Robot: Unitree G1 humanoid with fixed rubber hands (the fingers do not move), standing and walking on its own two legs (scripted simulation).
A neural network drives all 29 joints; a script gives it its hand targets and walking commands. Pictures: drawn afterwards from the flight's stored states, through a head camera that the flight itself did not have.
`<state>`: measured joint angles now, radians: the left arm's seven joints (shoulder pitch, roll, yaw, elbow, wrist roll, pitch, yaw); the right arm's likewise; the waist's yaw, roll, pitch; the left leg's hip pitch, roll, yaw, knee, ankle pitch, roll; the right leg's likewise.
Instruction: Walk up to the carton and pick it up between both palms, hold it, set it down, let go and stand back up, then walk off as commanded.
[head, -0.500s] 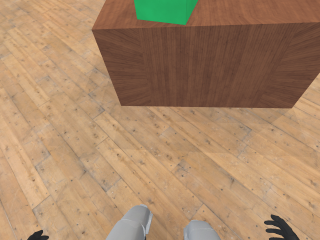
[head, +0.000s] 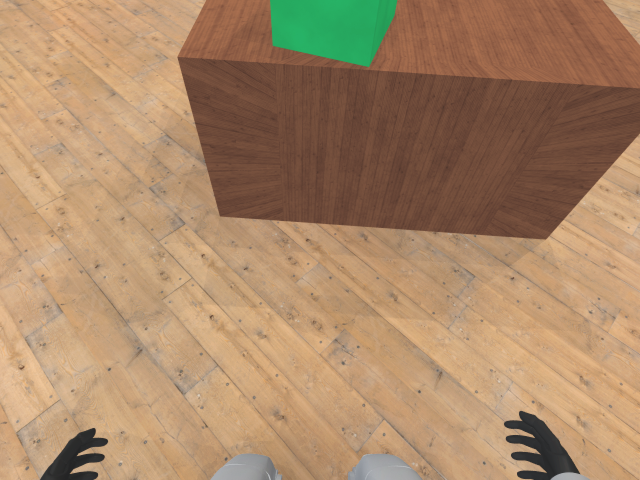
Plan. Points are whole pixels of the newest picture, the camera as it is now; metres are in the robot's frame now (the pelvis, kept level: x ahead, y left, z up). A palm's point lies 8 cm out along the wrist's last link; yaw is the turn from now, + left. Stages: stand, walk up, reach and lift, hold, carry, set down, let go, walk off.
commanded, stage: walk off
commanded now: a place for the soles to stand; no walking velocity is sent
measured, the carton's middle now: out of the picture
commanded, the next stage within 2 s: stand in 0.26 s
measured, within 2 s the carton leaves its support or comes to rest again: neither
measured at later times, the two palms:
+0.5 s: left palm out of the picture +0.10 +0.32 -0.09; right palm (553, 453) +0.15 -0.29 -0.07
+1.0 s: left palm out of the picture +0.09 +0.33 -0.09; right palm (552, 444) +0.16 -0.28 -0.05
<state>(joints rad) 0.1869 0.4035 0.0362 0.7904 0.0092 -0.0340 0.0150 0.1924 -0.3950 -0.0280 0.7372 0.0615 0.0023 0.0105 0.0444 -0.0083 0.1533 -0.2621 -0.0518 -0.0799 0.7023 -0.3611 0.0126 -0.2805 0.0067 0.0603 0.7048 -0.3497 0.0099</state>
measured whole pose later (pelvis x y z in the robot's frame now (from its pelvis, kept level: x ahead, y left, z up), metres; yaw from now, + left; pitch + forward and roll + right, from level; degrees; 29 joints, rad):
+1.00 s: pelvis -0.01 +0.01 +0.01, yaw +0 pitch -4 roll -1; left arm 0.15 0.40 0.04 0.85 0.01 -0.02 -0.02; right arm 0.09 -0.39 -0.03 0.74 0.06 -0.01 0.01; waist 0.04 0.00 0.11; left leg -0.26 -0.03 -0.08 0.64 -0.31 0.01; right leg -0.25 0.02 0.06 0.58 -0.26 0.02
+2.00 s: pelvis -0.02 +0.01 +0.01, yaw +0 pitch -3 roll -1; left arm 0.15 0.40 0.04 0.86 0.01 -0.02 -0.03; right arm 0.13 -0.39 -0.03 0.74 0.06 -0.01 0.01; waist 0.04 0.00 0.07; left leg -0.26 -0.03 -0.08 0.60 -0.28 0.01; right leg -0.25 0.02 0.06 0.54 -0.23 0.03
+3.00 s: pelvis -0.02 +0.01 +0.01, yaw +0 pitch -3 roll -1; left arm 0.16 0.40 0.04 0.87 0.01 -0.01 -0.03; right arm 0.13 -0.39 -0.03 0.74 0.06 -0.01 0.01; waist 0.04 0.00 0.06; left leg -0.26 -0.03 -0.08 0.60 -0.28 0.01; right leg -0.25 0.02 0.06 0.54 -0.23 0.03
